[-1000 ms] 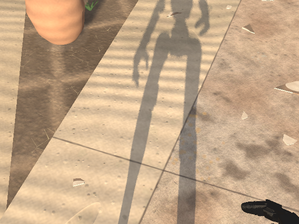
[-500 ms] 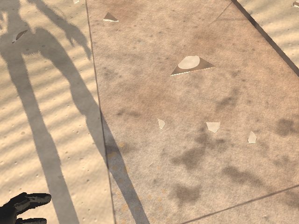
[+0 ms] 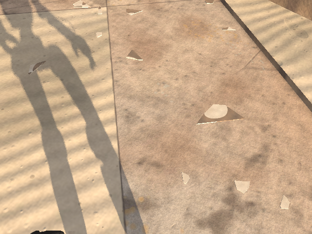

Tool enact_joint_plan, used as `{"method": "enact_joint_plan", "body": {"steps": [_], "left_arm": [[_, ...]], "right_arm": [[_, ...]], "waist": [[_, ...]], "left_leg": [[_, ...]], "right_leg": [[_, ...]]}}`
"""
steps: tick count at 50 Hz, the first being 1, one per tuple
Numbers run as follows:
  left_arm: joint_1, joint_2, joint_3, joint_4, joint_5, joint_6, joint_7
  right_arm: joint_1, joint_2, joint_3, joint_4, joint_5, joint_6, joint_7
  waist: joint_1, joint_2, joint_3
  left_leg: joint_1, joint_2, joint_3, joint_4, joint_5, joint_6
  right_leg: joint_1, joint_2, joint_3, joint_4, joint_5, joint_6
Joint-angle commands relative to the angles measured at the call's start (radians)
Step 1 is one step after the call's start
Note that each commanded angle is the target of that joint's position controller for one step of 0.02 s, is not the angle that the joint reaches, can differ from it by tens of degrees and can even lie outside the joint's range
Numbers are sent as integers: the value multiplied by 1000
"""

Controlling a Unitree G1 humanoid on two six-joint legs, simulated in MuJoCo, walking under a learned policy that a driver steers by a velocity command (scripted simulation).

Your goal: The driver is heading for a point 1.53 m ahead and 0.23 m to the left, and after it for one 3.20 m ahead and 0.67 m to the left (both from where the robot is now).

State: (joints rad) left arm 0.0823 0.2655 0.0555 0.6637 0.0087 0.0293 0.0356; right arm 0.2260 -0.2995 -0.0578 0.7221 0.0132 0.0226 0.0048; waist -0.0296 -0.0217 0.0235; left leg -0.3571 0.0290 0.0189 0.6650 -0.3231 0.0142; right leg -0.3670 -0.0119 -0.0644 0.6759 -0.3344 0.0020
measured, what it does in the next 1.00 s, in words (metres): walks ahead: right foot, then left foot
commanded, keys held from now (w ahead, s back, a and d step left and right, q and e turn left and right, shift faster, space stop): q+shift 0.44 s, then w+e+shift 0.56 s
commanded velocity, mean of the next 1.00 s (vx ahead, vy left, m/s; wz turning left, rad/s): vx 0.35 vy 0.00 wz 0.22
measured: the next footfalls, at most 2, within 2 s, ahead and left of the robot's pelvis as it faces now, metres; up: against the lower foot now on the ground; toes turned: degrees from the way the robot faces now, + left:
right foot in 0.48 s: +0.15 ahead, -0.07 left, +0.00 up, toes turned +38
left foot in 0.80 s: +0.09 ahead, +0.18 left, +0.00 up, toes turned +18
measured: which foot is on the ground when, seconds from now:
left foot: down 0.00-0.48, up 0.50-0.78, down 0.80-1.00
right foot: up 0.00-0.46, down 0.48-0.80, up 0.82-1.00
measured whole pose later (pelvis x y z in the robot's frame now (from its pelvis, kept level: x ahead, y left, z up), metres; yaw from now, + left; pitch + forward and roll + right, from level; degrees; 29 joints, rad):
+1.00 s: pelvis +0.17 +0.07 +0.02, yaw +13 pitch +3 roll +1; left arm 0.22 0.33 0.08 0.70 0.03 0.01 -0.08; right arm 0.35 -0.29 -0.04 0.71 -0.04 -0.07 -0.01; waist -0.03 -0.04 -0.04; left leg -0.06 0.01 0.09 0.32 -0.31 -0.01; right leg -0.70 -0.03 0.02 1.17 -0.23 -0.03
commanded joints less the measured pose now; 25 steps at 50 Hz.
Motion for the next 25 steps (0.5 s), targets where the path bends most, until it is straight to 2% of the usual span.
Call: {"method": "enact_joint_plan", "body": {"steps": [1,2,3,4,5,8,12,15,19,22,23,24,25], "left_arm": [[-85,94,36,-115,24,-22,10],[-85,104,42,-110,4,-25,9],[-65,105,46,-89,-2,-23,12],[-59,106,48,-75,2,-19,17],[-65,107,51,-76,3,-18,19],[-70,79,45,-68,-8,-26,10],[-95,80,43,-57,-14,-40,4],[-98,91,47,-44,-18,-49,-4],[-88,110,54,-31,-22,-69,-19],[-33,134,67,-10,-26,-81,-30],[37,142,71,16,-24,-84,-34],[53,155,73,20,-20,-79,-35],[97,174,66,7,-1,-69,-32]], "right_arm": [[89,-264,-73,-92,-47,-34,-2],[80,-242,-72,-90,-52,-48,0],[23,-220,-74,-102,-27,-51,-6],[-12,-194,-69,-115,-2,-42,-16],[-34,-178,-64,-126,12,-32,-28],[-14,-169,-67,-142,7,-9,-49],[-4,-189,-82,-161,10,7,-64],[-23,-197,-89,-181,8,18,-64],[-46,-202,-95,-204,9,28,-56],[-90,-201,-94,-226,19,33,-48],[-114,-182,-82,-229,23,33,-47],[-47,-118,-58,-213,12,32,-44],[-14,-51,-28,-203,-6,25,-38]], "waist": [[-40,310,-97],[-18,210,-115],[12,142,-114],[22,112,-122],[32,116,-133],[27,130,-162],[15,155,-155],[9,183,-138],[1,212,-136],[27,217,-135],[57,192,-177],[33,76,-225],[36,-98,-211]], "left_leg": [[264,344,-645,-339,674,335],[296,299,-575,-317,628,301],[306,237,-498,-285,600,242],[300,209,-454,-275,583,207],[279,184,-432,-275,562,188],[294,133,-427,-278,534,175],[310,108,-493,-277,414,162],[257,86,-543,-277,348,157],[232,67,-616,-258,371,158],[186,28,-657,-232,349,136],[144,5,-610,-207,173,117],[29,-62,-520,-103,-202,86],[-145,-187,-330,107,-344,43]], "right_leg": [[-355,114,118,461,-349,48],[-377,84,174,533,-288,36],[-387,65,185,533,-199,35],[-381,52,189,510,-145,42],[-347,48,193,490,-101,49],[-309,85,188,404,-25,68],[-281,104,214,205,9,83],[-209,117,223,103,20,84],[-110,121,235,-23,16,68],[41,109,224,-210,74,48],[159,71,201,-311,176,30],[326,-47,289,-333,154,-20],[403,-200,512,-409,-179,-103]]}}
Velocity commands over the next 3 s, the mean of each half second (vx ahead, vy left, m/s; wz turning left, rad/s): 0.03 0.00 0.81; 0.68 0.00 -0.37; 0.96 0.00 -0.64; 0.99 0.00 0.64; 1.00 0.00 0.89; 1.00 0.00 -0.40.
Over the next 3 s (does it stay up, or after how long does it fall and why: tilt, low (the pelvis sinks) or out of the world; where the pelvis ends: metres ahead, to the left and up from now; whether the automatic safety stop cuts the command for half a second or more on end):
stays up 1.93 0.32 -0.02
